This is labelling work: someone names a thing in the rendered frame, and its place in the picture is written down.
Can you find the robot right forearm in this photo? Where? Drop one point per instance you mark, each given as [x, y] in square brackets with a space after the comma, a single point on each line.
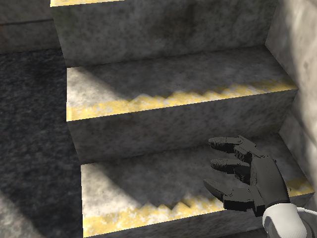
[282, 221]

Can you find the right robot hand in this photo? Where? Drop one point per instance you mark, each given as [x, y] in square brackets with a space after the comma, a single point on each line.
[253, 167]

